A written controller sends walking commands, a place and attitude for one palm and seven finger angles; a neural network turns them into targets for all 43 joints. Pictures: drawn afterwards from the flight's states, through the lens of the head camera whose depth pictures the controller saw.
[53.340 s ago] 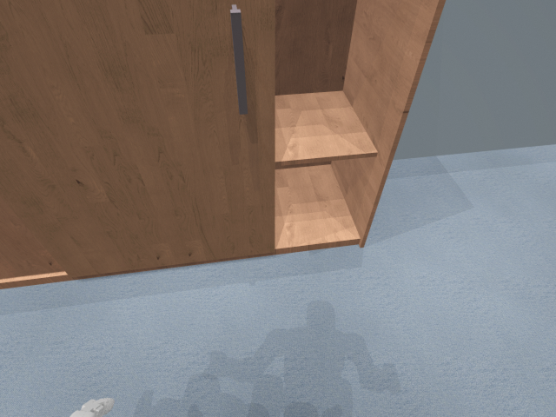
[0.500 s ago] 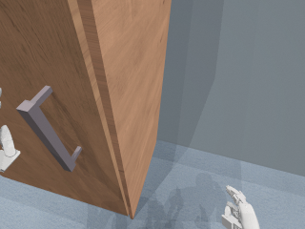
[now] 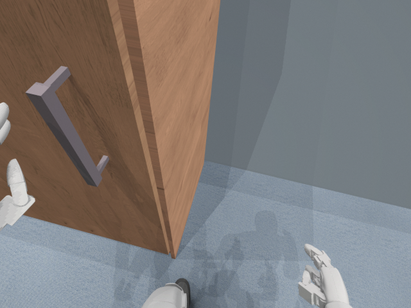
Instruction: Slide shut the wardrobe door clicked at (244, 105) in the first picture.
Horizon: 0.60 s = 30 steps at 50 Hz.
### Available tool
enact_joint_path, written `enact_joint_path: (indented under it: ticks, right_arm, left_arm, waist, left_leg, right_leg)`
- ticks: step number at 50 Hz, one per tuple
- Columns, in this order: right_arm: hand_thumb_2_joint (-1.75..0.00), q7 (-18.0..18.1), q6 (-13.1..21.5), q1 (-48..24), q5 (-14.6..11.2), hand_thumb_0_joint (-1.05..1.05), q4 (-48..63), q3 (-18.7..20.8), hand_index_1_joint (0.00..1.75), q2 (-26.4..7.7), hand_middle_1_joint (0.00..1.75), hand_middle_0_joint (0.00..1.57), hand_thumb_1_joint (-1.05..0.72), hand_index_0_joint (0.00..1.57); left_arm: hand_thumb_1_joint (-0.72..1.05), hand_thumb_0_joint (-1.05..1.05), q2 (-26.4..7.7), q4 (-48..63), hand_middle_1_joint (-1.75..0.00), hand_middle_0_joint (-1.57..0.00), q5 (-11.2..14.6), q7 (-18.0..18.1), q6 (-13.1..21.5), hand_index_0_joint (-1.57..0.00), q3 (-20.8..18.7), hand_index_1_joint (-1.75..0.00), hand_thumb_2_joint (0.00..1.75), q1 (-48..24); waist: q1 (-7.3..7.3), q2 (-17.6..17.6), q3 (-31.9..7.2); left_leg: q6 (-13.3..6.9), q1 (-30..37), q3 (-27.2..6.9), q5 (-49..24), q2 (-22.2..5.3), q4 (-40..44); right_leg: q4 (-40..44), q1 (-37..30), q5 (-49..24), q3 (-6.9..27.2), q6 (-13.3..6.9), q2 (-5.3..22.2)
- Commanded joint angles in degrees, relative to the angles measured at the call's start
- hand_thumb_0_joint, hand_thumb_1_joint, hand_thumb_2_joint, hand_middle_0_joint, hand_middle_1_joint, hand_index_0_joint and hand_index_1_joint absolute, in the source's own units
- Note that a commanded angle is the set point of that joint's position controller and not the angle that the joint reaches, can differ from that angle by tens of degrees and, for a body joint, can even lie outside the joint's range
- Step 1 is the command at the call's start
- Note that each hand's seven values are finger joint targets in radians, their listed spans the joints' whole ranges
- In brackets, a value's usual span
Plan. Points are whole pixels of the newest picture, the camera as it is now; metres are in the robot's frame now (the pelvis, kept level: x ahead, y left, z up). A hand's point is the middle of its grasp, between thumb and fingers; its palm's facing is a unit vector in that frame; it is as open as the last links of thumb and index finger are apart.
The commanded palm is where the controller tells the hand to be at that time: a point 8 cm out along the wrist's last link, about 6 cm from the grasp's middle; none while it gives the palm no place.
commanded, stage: step back with the hand held close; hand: left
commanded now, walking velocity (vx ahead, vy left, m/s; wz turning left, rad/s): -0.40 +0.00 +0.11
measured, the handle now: (80, 136) +0.35 +0.25 +0.13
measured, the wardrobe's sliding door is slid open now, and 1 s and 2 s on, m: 0.01 0.01 0.01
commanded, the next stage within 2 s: stop stepping back and stand still in 0.36 s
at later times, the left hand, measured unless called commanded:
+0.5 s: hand out of the picture +0.10 +0.32 +0.18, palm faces +0.38 -0.81 -0.45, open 7.5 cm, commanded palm +0.06 +0.36 +0.19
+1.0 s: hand out of the picture +0.02 +0.43 +0.20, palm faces +0.45 -0.76 -0.47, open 7.4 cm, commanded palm -0.03 +0.46 +0.19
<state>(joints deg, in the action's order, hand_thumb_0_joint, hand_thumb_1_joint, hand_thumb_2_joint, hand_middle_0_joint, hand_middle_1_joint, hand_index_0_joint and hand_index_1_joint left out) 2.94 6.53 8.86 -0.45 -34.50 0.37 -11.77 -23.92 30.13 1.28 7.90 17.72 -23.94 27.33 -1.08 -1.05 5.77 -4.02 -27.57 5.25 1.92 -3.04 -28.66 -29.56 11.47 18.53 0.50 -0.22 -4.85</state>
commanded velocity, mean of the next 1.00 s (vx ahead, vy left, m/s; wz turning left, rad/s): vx -0.08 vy -0.09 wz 0.05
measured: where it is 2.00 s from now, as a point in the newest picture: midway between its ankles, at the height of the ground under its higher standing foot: outside the picture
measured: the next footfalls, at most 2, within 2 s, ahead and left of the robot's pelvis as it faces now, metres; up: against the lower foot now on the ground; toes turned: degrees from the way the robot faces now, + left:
right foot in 0.50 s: -0.17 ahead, -0.08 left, +0.00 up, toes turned -5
left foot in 0.62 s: +0.01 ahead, +0.15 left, +0.00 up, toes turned -4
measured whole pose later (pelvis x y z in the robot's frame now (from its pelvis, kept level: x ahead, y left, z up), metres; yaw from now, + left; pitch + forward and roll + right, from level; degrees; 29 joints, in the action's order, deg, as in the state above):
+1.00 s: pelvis -0.18 +0.17 -0.01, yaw -2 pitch +1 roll -1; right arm 2.2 5.0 15.7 0.7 -37.9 1.9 -12.3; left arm -31.3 34.6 2.7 7.5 14.7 -30.7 28.1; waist -1.0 5.1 -1.7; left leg -0.2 -19.6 -0.3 22.6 -4.6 -40.8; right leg -42.5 23.3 21.5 -4.1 -1.7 3.0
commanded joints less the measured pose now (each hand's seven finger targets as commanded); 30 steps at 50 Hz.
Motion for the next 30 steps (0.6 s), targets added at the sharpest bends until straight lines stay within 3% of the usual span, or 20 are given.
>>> enact_joint_path:
  ticks: [1, 4, 7, 9, 10, 11, 13, 15, 17, 20, 21, 22, 23, 24, 25, 26, 27, 28, 29, 30]
  right_arm:
    - [-0.9, 1.0, 2.4, -3.0, 0.1, 0.0, 9.3, 2.9, 0.3, -7.2, 0.3, 0.2, -0.9, 0.2]
    - [-0.9, 1.4, 2.4, -2.2, 0.4, 0.0, 8.3, 2.7, 0.3, -7.1, 0.3, 0.2, -0.9, 0.2]
    - [-0.9, 1.5, 3.0, -0.6, 0.7, 0.0, 6.9, 2.4, 0.3, -7.0, 0.3, 0.2, -0.9, 0.2]
    - [-0.9, 1.7, 3.7, -1.1, 1.0, 0.0, 6.9, 2.3, 0.3, -7.8, 0.3, 0.2, -0.9, 0.2]
    - [-0.9, 1.6, 4.4, -2.1, 1.2, 0.0, 7.3, 2.5, 0.3, -8.7, 0.3, 0.2, -0.9, 0.2]
    - [-0.9, 1.5, 4.9, -2.9, 1.7, 0.0, 7.7, 3.1, 0.3, -9.4, 0.3, 0.2, -0.9, 0.2]
    - [-0.9, 1.3, 4.7, -1.9, 2.1, 0.0, 7.8, 3.3, 0.3, -8.9, 0.3, 0.2, -0.9, 0.2]
    - [-0.9, 0.3, 4.8, -0.5, 2.4, 0.0, 7.6, 4.1, 0.3, -8.4, 0.3, 0.2, -0.9, 0.2]
    - [-0.9, -0.6, 5.0, -0.3, 1.6, 0.0, 7.2, 3.7, 0.3, -7.0, 0.3, 0.2, -0.9, 0.2]
    - [-0.9, -0.9, 5.6, 0.5, 1.9, 0.0, 6.1, 2.5, 0.3, -5.4, 0.3, 0.2, -0.9, 0.2]
    - [-0.9, -0.9, 5.6, 1.5, 2.1, 0.0, 4.8, 2.5, 0.3, -5.3, 0.3, 0.2, -0.9, 0.2]
    - [-0.9, -0.9, 5.5, 1.7, 2.0, 0.0, 3.9, 2.5, 0.3, -5.2, 0.3, 0.2, -0.9, 0.2]
    - [-0.9, -0.5, 5.1, 2.5, 1.2, 0.0, 2.4, 3.0, 0.3, -5.6, 0.3, 0.2, -0.9, 0.2]
    - [-0.9, -0.1, 4.7, 0.6, 1.1, 0.0, 2.6, 3.1, 0.3, -6.1, 0.3, 0.2, -0.9, 0.2]
    - [-0.9, -0.2, 4.4, -1.5, 1.5, 0.0, 3.2, 2.7, 0.3, -5.9, 0.3, 0.2, -0.9, 0.2]
    - [-0.9, -1.3, 4.6, -1.6, 1.9, 0.0, 3.3, 1.8, 0.3, -4.4, 0.3, 0.2, -0.9, 0.2]
    - [-0.9, -1.0, 3.6, -0.2, 1.4, 0.0, 2.5, 1.7, 0.3, -4.3, 0.3, 0.2, -0.9, 0.2]
    - [-0.9, -0.3, 3.1, -3.6, -0.3, 0.0, 5.3, 2.3, 0.3, -6.1, 0.3, 0.2, -0.9, 0.2]
    - [-0.9, 0.6, 2.1, -2.2, -0.2, 0.0, 3.4, 2.1, 0.3, -6.8, 0.3, 0.2, -0.9, 0.2]
    - [-0.9, 0.4, 1.8, -1.9, 0.0, 0.0, 4.1, 2.4, 0.3, -8.3, 0.3, 0.2, -0.9, 0.2]
  left_arm:
    - [0.9, 0.0, -14.3, 13.9, -0.3, -0.2, 1.0, 1.4, 3.9, -0.2, -10.9, -0.3, 0.9, 1.7]
    - [0.9, 0.0, -14.8, 13.8, -0.3, -0.2, 1.3, 1.7, 4.4, -0.2, -10.7, -0.3, 0.9, 1.3]
    - [0.9, 0.0, -14.4, 11.5, -0.3, -0.2, 1.2, 2.0, 4.7, -0.2, -10.6, -0.3, 0.9, 1.1]
    - [0.9, 0.0, -13.2, 10.4, -0.3, -0.2, 1.3, 1.7, 4.4, -0.2, -9.5, -0.3, 0.9, 0.3]
    - [0.9, 0.0, -12.7, 10.6, -0.3, -0.2, 1.4, 1.5, 4.4, -0.2, -9.6, -0.3, 0.9, -0.7]
    - [0.9, 0.0, -13.2, 10.4, -0.3, -0.2, 1.1, 1.3, 4.2, -0.2, -10.9, -0.3, 0.9, -1.3]
    - [0.9, 0.0, -14.4, 10.9, -0.3, -0.2, 1.0, 0.7, 4.5, -0.2, -11.2, -0.3, 0.9, -1.3]
    - [0.9, 0.0, -13.1, 12.9, -0.3, -0.2, 1.6, 0.3, 3.8, -0.2, -10.3, -0.3, 0.9, 0.2]
    - [0.9, 0.0, -11.9, 17.0, -0.3, -0.2, 2.1, 0.4, 2.6, -0.2, -9.0, -0.3, 0.9, 2.8]
    - [0.9, 0.0, -12.7, 21.9, -0.3, -0.2, 3.0, 0.9, 1.4, -0.2, -8.5, -0.3, 0.9, 3.8]
    - [0.9, 0.0, -13.7, 22.4, -0.3, -0.2, 3.1, 1.0, 1.3, -0.2, -9.2, -0.3, 0.9, 3.2]
    - [0.9, 0.0, -14.3, 22.1, -0.3, -0.2, 3.0, 1.2, 1.4, -0.2, -9.6, -0.3, 0.9, 1.7]
    - [0.9, 0.0, -15.8, 21.3, -0.3, -0.2, 3.3, 2.0, 1.6, -0.2, -10.4, -0.3, 0.9, 0.1]
    - [0.9, 0.0, -15.5, 21.1, -0.3, -0.2, 3.3, 2.0, 1.1, -0.2, -9.5, -0.3, 0.9, -3.1]
    - [0.9, 0.0, -17.7, 21.7, -0.3, -0.2, 3.7, 2.3, 0.6, -0.2, -12.7, -0.3, 0.9, -7.1]
    - [0.9, 0.0, -17.8, 17.3, -0.3, -0.2, 3.8, 1.6, -0.4, -0.2, -13.1, -0.3, 0.9, -10.4]
    - [0.9, 0.0, -9.3, 9.8, -0.3, -0.2, 2.5, -0.3, -1.8, -0.2, -6.4, -0.3, 0.9, -13.0]
    - [0.9, 0.0, -10.1, 9.5, -0.3, -0.2, 2.2, -1.8, -3.4, -0.2, -5.1, -0.3, 0.9, -16.8]
    - [0.9, 0.0, -9.0, 5.1, -0.3, -0.2, 1.9, -1.5, -4.8, -0.2, -4.7, -0.3, 0.9, -14.7]
    - [0.9, 0.0, -11.0, 5.8, -0.3, -0.2, 1.9, -1.1, -5.3, -0.2, -6.7, -0.3, 0.9, -12.7]
  waist:
    - [0.68, 0.6, -12.6]
    - [1.45, -1.5, -5.6]
    - [1.89, 0.2, -3.7]
    - [2.02, -5.2, -3.7]
    - [1.25, -12.4, -5.4]
    - [0.2, -16.5, -8.9]
    - [-0.83, -12.6, -12.7]
    - [-1.52, -9.6, -17.0]
    - [-1.85, -11.0, -21.3]
    - [-2.02, -13.0, -24.8]
    - [-2.18, -10.9, -25.5]
    - [-1.94, -6.0, -23.3]
    - [-0.39, 6.8, -18.5]
    - [0.46, 12.8, -10.5]
    - [1.09, 9.4, -5.5]
    - [2.48, 10.9, -6.2]
    - [3.04, 15.0, -3.5]
    - [3.6, 16.5, 0.4]
    - [4.64, 1.5, 0.9]
    - [3.07, -19.9, -3.6]
  left_leg:
    - [1.9, 20.7, -7.7, 6.0, -2.4, -3.5]
    - [3.5, 18.5, -9.5, 17.7, -0.1, -7.6]
    - [4.1, 18.4, -11.2, 17.6, 0.9, -7.6]
    - [2.6, 14.7, -18.0, 18.7, -3.2, 5.3]
    - [0.7, 7.2, -26.6, 26.6, -8.7, 18.2]
    - [-1.4, -2.2, -33.2, 38.6, -14.2, 27.7]
    - [0.7, -5.8, -30.8, 41.2, -15.0, 30.2]
    - [3.1, 3.0, -23.0, 32.9, -11.7, 28.2]
    - [4.9, 11.8, -15.3, 25.3, -7.8, 25.8]
    - [7.3, 19.2, -11.5, 16.6, -5.1, 22.8]
    - [8.9, 22.8, -8.8, 12.8, -3.2, 17.8]
    - [10.0, 25.9, -5.0, 11.0, -0.1, 4.6]
    - [10.6, 27.5, -8.0, 12.6, 1.8, -17.9]
    - [9.9, 19.2, -11.3, 21.5, 4.6, -38.7]
    - [9.1, 8.8, -10.8, 24.2, 5.7, -51.6]
    - [8.6, 5.0, -15.2, 25.4, 0.6, -52.6]
    - [6.4, 3.9, -14.5, 22.0, -1.3, -39.2]
    - [5.6, 12.8, -13.9, 18.6, -1.8, -27.6]
    - [4.9, 17.3, -11.3, 13.2, -0.5, -11.6]
    - [4.7, 19.1, -14.4, 10.0, -1.4, 0.0]
  right_leg:
    - [8.7, 14.1, -13.0, 8.5, -0.8, 11.4]
    - [13.4, 22.7, 4.2, 10.4, -5.2, 13.5]
    - [12.7, 24.8, 5.5, 9.1, -6.7, 13.4]
    - [4.5, 20.7, 5.3, 3.9, -3.2, 5.9]
    - [-5.4, 11.9, 8.0, 0.5, -1.2, -0.2]
    - [-18.3, 0.2, 11.4, 0.4, -1.0, -3.1]
    - [-28.9, -5.5, 12.4, 0.6, -1.7, -4.2]
    - [-27.4, -3.7, 12.5, -2.0, -2.4, -4.3]
    - [-21.6, -2.2, 12.9, -5.3, -2.8, -4.3]
    - [-6.8, -3.1, 14.1, -6.8, -4.0, -2.9]
    - [1.4, -1.7, 14.1, -6.8, -5.1, -1.4]
    - [13.2, 4.7, 12.6, -3.5, -7.9, 4.9]
    - [21.2, 18.3, 8.2, 9.7, -12.6, 18.8]
    - [23.1, 24.9, 4.5, 15.7, -17.0, 27.4]
    - [20.9, 24.5, 0.2, 10.1, -18.0, 28.8]
    - [15.3, 21.7, -5.5, 6.9, -14.5, 30.1]
    - [10.5, 14.4, -9.5, -2.3, -11.0, 22.4]
    - [5.0, 21.4, -4.1, -0.5, -7.9, 18.4]
    - [-7.3, 19.6, -3.3, -4.3, -5.0, 13.9]
    - [-20.9, 17.5, 7.8, -5.3, -3.6, 7.9]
